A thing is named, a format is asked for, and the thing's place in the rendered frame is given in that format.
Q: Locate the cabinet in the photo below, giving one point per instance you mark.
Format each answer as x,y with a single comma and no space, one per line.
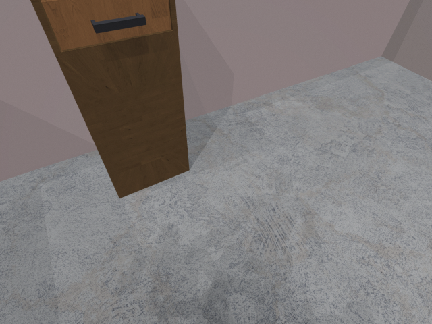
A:
129,92

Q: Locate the handle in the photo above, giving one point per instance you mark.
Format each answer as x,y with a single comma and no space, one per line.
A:
119,23

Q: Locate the drawer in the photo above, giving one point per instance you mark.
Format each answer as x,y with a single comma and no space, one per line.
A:
71,19

